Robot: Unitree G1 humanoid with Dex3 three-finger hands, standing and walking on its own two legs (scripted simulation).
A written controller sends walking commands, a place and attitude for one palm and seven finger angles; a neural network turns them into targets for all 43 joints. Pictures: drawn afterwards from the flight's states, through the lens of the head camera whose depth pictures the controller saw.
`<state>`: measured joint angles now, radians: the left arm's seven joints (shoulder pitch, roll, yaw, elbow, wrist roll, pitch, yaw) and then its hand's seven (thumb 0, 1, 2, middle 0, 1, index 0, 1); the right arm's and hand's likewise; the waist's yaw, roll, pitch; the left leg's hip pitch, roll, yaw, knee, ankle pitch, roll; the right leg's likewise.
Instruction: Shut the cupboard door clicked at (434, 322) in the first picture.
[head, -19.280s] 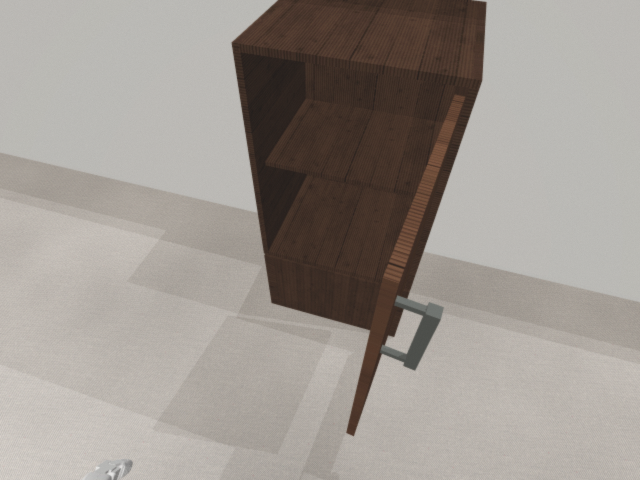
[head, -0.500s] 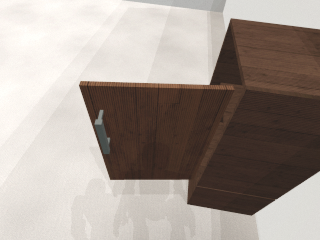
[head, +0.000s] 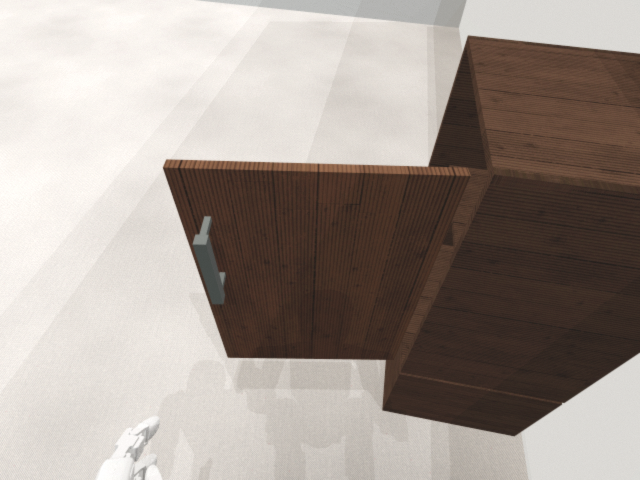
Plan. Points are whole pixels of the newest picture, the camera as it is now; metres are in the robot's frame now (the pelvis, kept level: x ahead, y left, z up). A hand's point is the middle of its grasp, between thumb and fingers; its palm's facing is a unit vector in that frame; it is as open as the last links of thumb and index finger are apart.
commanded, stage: raise the hand and make a fist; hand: left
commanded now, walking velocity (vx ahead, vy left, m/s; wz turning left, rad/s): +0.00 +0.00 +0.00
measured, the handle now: (212, 262) +0.44 +0.18 -0.03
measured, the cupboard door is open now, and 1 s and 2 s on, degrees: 100 100 100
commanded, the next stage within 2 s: bring the fist close to the handle in 1.78 s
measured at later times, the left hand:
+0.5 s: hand (204, 453) +0.17 +0.14 -0.05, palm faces +0.04 -1.00 -0.04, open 5.1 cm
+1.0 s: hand (198, 411) +0.22 +0.16 -0.03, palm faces +0.00 -1.00 -0.02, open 3.2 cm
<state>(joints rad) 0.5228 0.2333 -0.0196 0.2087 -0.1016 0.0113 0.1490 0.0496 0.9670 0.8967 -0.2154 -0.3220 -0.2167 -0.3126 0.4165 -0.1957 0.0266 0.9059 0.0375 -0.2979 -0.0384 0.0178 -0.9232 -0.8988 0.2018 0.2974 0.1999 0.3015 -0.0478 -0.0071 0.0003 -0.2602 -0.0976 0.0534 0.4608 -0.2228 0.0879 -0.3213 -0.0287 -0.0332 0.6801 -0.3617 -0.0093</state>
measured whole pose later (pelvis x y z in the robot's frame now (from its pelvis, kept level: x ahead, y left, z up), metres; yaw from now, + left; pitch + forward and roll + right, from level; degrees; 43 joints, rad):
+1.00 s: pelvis +0.01 -0.02 -0.09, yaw +0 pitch +17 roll -2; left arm 0.48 0.24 0.12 -0.12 -0.30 -0.44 -0.24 0.02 0.90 0.90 -1.07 -1.25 -1.07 -1.24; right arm 0.24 -0.26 -0.02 0.49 0.03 -0.17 -0.05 0.01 -0.90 -0.90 0.20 0.30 0.20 0.30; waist 0.01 0.02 -0.15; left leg -0.93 -0.05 0.03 1.20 -0.57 0.08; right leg -0.93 0.04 -0.09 1.15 -0.52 -0.06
